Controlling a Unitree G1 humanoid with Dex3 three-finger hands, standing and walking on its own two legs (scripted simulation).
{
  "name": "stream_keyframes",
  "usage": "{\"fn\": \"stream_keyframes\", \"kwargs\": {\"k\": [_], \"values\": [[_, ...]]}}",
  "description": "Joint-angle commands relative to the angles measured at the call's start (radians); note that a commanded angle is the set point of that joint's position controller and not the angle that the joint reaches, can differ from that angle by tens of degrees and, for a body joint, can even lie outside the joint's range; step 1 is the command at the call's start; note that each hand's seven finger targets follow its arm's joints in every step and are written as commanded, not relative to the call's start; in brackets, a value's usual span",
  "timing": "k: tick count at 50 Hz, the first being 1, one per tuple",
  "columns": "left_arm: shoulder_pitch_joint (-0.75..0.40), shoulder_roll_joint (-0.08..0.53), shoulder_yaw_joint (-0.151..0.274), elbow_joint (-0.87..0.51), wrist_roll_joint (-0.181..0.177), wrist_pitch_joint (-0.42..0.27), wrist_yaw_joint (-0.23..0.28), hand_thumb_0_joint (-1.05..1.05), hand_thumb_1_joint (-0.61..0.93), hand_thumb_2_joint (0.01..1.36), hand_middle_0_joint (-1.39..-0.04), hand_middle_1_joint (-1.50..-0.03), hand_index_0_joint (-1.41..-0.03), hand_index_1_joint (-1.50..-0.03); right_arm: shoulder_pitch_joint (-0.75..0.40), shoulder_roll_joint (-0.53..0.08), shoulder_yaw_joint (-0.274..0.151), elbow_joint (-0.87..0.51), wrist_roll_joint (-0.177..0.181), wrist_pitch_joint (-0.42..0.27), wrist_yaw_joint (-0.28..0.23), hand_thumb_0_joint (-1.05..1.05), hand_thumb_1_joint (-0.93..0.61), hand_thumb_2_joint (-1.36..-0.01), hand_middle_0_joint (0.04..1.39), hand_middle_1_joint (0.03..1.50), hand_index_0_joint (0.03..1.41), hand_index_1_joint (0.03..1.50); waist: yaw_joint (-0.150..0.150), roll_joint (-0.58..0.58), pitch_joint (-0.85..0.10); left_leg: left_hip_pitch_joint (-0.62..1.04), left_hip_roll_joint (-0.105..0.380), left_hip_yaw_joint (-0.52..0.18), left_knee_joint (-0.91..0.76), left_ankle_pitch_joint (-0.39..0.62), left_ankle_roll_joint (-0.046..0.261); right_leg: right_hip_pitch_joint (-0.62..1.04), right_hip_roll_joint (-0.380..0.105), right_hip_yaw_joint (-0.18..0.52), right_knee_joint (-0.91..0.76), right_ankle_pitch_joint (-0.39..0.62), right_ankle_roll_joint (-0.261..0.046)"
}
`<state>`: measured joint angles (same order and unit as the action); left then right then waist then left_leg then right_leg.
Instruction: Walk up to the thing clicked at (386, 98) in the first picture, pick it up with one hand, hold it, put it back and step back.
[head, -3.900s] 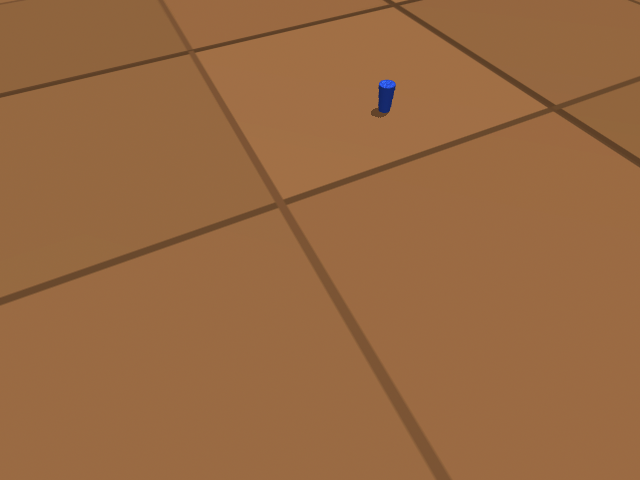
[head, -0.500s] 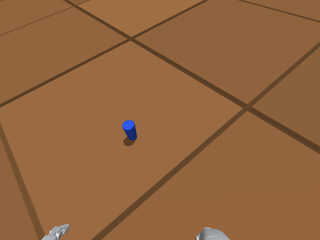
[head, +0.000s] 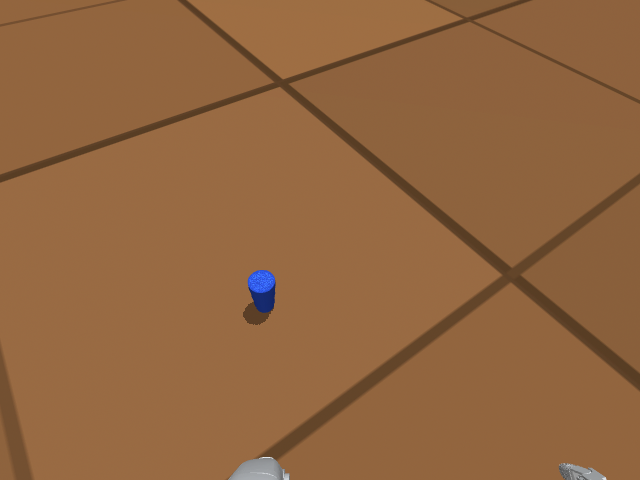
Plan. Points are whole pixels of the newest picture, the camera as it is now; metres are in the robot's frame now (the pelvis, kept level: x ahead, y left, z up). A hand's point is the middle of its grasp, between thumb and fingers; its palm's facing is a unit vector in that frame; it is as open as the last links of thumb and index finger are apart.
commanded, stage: walk up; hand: left
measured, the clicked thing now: (263, 293) +0.75 +0.22 -0.68
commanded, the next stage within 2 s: none
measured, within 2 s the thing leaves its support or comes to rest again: neither
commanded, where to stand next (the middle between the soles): +0.39 +0.02 m, yaw -3 degrees
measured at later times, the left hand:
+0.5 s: hand (155, 387) +0.25 +0.27 -0.12, palm faces -0.08 -0.90 -0.43, open 7.4 cm
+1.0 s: hand (143, 332) +0.35 +0.33 -0.16, palm faces -0.11 -0.93 -0.34, open 7.4 cm
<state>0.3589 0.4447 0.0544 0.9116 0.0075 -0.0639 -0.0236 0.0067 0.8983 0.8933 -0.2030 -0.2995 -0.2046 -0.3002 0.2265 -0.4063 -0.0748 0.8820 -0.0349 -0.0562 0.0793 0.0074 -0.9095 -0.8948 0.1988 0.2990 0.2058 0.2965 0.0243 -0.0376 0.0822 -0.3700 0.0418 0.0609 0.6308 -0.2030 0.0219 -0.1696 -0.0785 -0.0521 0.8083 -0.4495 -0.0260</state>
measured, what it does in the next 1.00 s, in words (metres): walks ahead: right foot, then left foot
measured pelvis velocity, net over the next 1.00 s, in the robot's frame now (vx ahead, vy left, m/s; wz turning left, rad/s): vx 0.28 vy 0.06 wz -0.05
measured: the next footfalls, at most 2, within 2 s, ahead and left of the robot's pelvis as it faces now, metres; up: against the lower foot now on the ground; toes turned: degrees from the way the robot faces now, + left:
right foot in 0.42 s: +0.27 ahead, -0.13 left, +0.00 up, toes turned -6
left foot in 0.84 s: +0.37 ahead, +0.16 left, +0.00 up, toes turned +0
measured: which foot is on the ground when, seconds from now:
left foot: down 0.00-0.46, up 0.48-0.82, down 0.84-1.00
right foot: up 0.00-0.40, down 0.42-0.86, up 0.88-1.00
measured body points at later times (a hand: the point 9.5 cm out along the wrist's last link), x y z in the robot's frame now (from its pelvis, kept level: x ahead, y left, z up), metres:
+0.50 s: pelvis +0.15 -0.01 +0.00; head +0.17 -0.03 +0.45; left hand +0.25 +0.31 -0.09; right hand +0.17 -0.32 -0.13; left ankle +0.10 +0.11 -0.69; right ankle +0.23 -0.12 -0.72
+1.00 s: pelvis +0.28 +0.06 +0.01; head +0.30 +0.10 +0.46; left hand +0.35 +0.38 -0.13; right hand +0.31 -0.27 -0.08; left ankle +0.34 +0.16 -0.72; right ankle +0.26 -0.09 -0.66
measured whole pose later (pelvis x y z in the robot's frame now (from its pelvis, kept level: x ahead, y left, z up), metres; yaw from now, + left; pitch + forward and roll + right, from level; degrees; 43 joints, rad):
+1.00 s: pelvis +0.28 +0.06 +0.01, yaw -3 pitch -3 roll -2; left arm 0.28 0.44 0.03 0.91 0.00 -0.02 0.00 0.01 0.90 0.89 -0.20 -0.30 -0.20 -0.30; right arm 0.29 -0.38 -0.05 0.89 -0.02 -0.06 0.02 0.01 -0.91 -0.89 0.20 0.30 0.21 0.30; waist -0.02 -0.07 0.10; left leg -0.30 0.05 0.08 0.60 -0.24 0.03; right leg -0.40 0.00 0.04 1.02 -0.46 -0.04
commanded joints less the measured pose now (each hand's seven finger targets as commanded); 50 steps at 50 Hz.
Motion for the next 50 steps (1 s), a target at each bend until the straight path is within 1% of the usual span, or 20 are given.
{"fn": "stream_keyframes", "kwargs": {"k": [1, 3, 5, 13, 20, 21, 22, 23, 24, 27, 30, 38, 41, 42, 43, 44, 45, 46, 48, 50], "values": [[-0.014, 0.225, 0.042, -0.081, -0.006, -0.022, 0.020, 0.000, 0.900, 0.900, -0.200, -0.300, -0.200, -0.300, 0.142, -0.317, -0.090, -0.054, 0.036, -0.021, -0.036, 0.000, -0.900, -0.900, 0.200, 0.300, 0.200, 0.300, -0.082, 0.184, -0.036, 0.303, 0.342, -0.575, -0.382, -0.215, 0.218, -0.469, 0.032, 0.136, 0.387, -0.025, -0.034], [0.026, 0.195, 0.040, -0.053, -0.020, -0.019, 0.007, 0.000, 0.900, 0.900, -0.200, -0.300, -0.200, -0.300, 0.086, -0.251, -0.059, -0.077, 0.035, -0.032, -0.046, 0.000, -0.900, -0.900, 0.200, 0.300, 0.200, 0.300, -0.049, 0.163, -0.022, 0.262, 0.238, -0.316, -0.353, 0.060, 0.142, -0.403, 0.005, 0.161, 0.301, 0.087, -0.026], [0.051, 0.169, 0.037, -0.039, -0.023, -0.009, -0.001, 0.000, 0.900, 0.900, -0.200, -0.300, -0.200, -0.300, 0.092, -0.237, -0.054, -0.074, 0.039, -0.042, -0.049, 0.000, -0.900, -0.900, 0.200, 0.300, 0.200, 0.300, -0.034, 0.176, -0.042, 0.246, 0.209, -0.223, -0.341, 0.200, 0.155, -0.361, 0.004, 0.131, 0.271, 0.133, -0.007], [-0.091, 0.151, 0.042, -0.083, 0.002, -0.004, -0.027, 0.000, 0.900, 0.900, -0.200, -0.300, -0.200, -0.300, 0.082, -0.269, -0.066, -0.109, 0.025, -0.038, -0.044, 0.000, -0.900, -0.900, 0.200, 0.300, 0.200, 0.300, -0.063, 0.174, 0.045, 0.165, 0.227, -0.160, -0.427, -0.105, 0.217, -0.340, -0.036, 0.053, -0.055, 0.235, 0.032], [0.018, 0.153, 0.056, -0.041, 0.006, -0.041, -0.008, 0.000, 0.900, 0.900, -0.200, -0.300, -0.200, -0.300, 0.066, -0.229, -0.049, -0.141, 0.029, -0.015, -0.039, 0.000, -0.900, -0.900, 0.200, 0.300, 0.200, 0.300, 0.018, 0.049, -0.078, 0.143, 0.160, -0.071, -0.085, 0.157, 0.143, 0.026, 0.054, -0.020, -0.340, 0.306, -0.006], [0.086, 0.198, 0.074, -0.022, 0.008, -0.051, 0.004, 0.000, 0.900, 0.900, -0.200, -0.300, -0.200, -0.300, 0.114, -0.170, -0.027, -0.142, 0.036, -0.017, -0.038, 0.000, -0.900, -0.900, 0.200, 0.300, 0.200, 0.300, 0.048, -0.086, -0.145, 0.084, 0.095, -0.021, 0.115, 0.141, 0.104, 0.170, 0.018, 0.059, -0.389, 0.270, -0.031], [0.140, 0.285, 0.099, -0.029, 0.011, -0.058, 0.017, 0.000, 0.900, 0.900, -0.200, -0.300, -0.200, -0.300, 0.152, -0.116, -0.006, -0.161, 0.037, -0.020, -0.037, 0.000, -0.900, -0.900, 0.200, 0.300, 0.200, 0.300, 0.055, -0.281, -0.200, -0.088, -0.008, 0.031, 0.342, -0.129, 0.051, 0.283, -0.212, 0.417, -0.455, 0.170, -0.096], [0.097, 0.306, 0.095, -0.056, 0.002, -0.054, 0.020, 0.000, 0.900, 0.900, -0.200, -0.300, -0.200, -0.300, 0.154, -0.164, -0.015, -0.139, 0.031, -0.003, -0.040, 0.000, -0.900, -0.900, 0.200, 0.300, 0.200, 0.300, 0.045, -0.203, -0.126, -0.250, -0.070, -0.022, 0.426, -0.319, 0.025, 0.270, -0.334, 0.655, -0.558, 0.041, -0.180], [0.056, 0.314, 0.093, -0.061, -0.010, -0.046, 0.018, 0.000, 0.900, 0.900, -0.200, -0.300, -0.200, -0.300, 0.133, -0.235, -0.037, -0.122, 0.021, 0.008, -0.050, 0.000, -0.900, -0.900, 0.200, 0.300, 0.200, 0.300, 0.040, -0.143, -0.090, -0.251, -0.005, -0.080, 0.475, -0.344, 0.025, 0.198, -0.375, 0.696, -0.547, -0.013, -0.251], [-0.015, 0.230, 0.069, -0.090, -0.020, -0.046, 0.021, 0.000, 0.900, 0.900, -0.200, -0.300, -0.200, -0.300, 0.123, -0.224, -0.037, -0.081, 0.035, 0.013, -0.041, 0.000, -0.900, -0.900, 0.200, 0.300, 0.200, 0.300, 0.005, -0.065, -0.017, -0.215, 0.042, -0.135, 0.436, -0.222, 0.018, 0.068, -0.230, 0.384, -0.551, 0.135, -0.183], [-0.059, 0.241, 0.066, -0.106, -0.006, -0.047, 0.017, 0.000, 0.900, 0.900, -0.200, -0.300, -0.200, -0.300, 0.153, -0.200, -0.040, -0.065, 0.025, 0.024, -0.025, 0.000, -0.900, -0.900, 0.200, 0.300, 0.200, 0.300, -0.021, -0.119, 0.003, -0.125, 0.047, -0.085, 0.353, -0.127, -0.003, -0.080, -0.171, 0.237, -0.572, 0.108, -0.178], [-0.072, 0.254, 0.071, -0.133, 0.006, -0.032, 0.000, 0.000, 0.900, 0.900, -0.200, -0.300, -0.200, -0.300, 0.070, -0.190, -0.056, -0.058, 0.011, 0.003, -0.007, 0.000, -0.900, -0.900, 0.200, 0.300, 0.200, 0.300, -0.009, -0.137, 0.003, 0.017, 0.048, -0.014, 0.038, -0.044, -0.036, -0.179, -0.156, 0.162, -0.534, -0.057, -0.173], [-0.123, 0.213, 0.051, -0.143, 0.006, -0.013, 0.002, 0.000, 0.900, 0.900, -0.200, -0.300, -0.200, -0.300, 0.190, -0.191, -0.064, -0.003, 0.008, -0.013, -0.032, 0.000, -0.900, -0.900, 0.200, 0.300, 0.200, 0.300, -0.094, -0.018, -0.053, 0.254, -0.016, 0.032, -0.085, -0.006, -0.018, -0.272, -0.114, 0.105, -0.299, 0.023, -0.127], [-0.071, 0.153, 0.026, -0.139, 0.010, -0.005, 0.003, 0.000, 0.900, 0.900, -0.200, -0.300, -0.200, -0.300, 0.245, -0.231, -0.076, 0.019, 0.006, -0.021, -0.045, 0.000, -0.900, -0.900, 0.200, 0.300, 0.200, 0.300, -0.109, 0.139, -0.086, 0.355, 0.012, -0.043, -0.143, -0.126, 0.001, -0.345, -0.065, 0.061, -0.107, 0.045, -0.093], [-0.031, 0.052, -0.009, -0.136, -0.005, 0.002, 0.010, 0.000, 0.900, 0.900, -0.200, -0.300, -0.200, -0.300, 0.224, -0.288, -0.077, -0.001, -0.004, -0.027, -0.063, 0.000, -0.900, -0.900, 0.200, 0.300, 0.200, 0.300, -0.083, 0.379, -0.070, 0.314, 0.253, -0.405, -0.320, -0.132, 0.058, -0.414, 0.056, -0.025, 0.143, -0.020, -0.015], [0.020, 0.117, 0.010, -0.109, -0.010, 0.016, 0.025, 0.000, 0.900, 0.900, -0.200, -0.300, -0.200, -0.300, 0.163, -0.342, -0.080, -0.045, 0.007, -0.027, -0.064, 0.000, -0.900, -0.900, 0.200, 0.300, 0.200, 0.300, -0.051, 0.285, -0.054, 0.272, 0.373, -0.600, -0.396, -0.142, 0.152, -0.460, 0.104, 0.058, 0.204, -0.085, -0.015], [-0.003, 0.184, 0.026, -0.087, -0.006, 0.021, 0.036, 0.000, 0.900, 0.900, -0.200, -0.300, -0.200, -0.300, 0.147, -0.360, -0.086, -0.040, 0.023, -0.023, -0.062, 0.000, -0.900, -0.900, 0.200, 0.300, 0.200, 0.300, -0.059, 0.272, -0.025, 0.220, 0.404, -0.621, -0.365, -0.097, 0.212, -0.425, 0.054, 0.110, 0.262, -0.102, -0.022], [-0.026, 0.202, 0.025, -0.079, -0.007, 0.021, 0.040, 0.000, 0.900, 0.900, -0.200, -0.300, -0.200, -0.300, 0.130, -0.317, -0.075, -0.040, 0.024, -0.020, -0.068, 0.000, -0.900, -0.900, 0.200, 0.300, 0.200, 0.300, -0.047, 0.221, 0.008, 0.190, 0.356, -0.524, -0.343, 0.027, 0.220, -0.421, 0.040, 0.131, 0.301, -0.077, -0.020], [-0.029, 0.174, 0.028, -0.055, -0.017, 0.026, 0.038, 0.000, 0.900, 0.900, -0.200, -0.300, -0.200, -0.300, 0.117, -0.254, -0.048, -0.047, 0.020, -0.032, -0.083, 0.000, -0.900, -0.900, 0.200, 0.300, 0.200, 0.300, -0.033, 0.204, -0.015, 0.224, 0.244, -0.285, -0.275, 0.408, 0.114, -0.377, 0.033, 0.186, 0.248, 0.003, -0.019], [-0.002, 0.159, 0.022, -0.031, -0.022, 0.039, 0.031, 0.000, 0.900, 0.900, -0.200, -0.300, -0.200, -0.300, 0.096, -0.248, -0.040, -0.040, 0.032, -0.037, -0.091, 0.000, -0.900, -0.900, 0.200, 0.300, 0.200, 0.300, -0.018, 0.221, -0.061, 0.237, 0.213, -0.195, -0.239, 0.517, 0.100, -0.330, 0.036, 0.141, 0.217, 0.071, -0.009]]}}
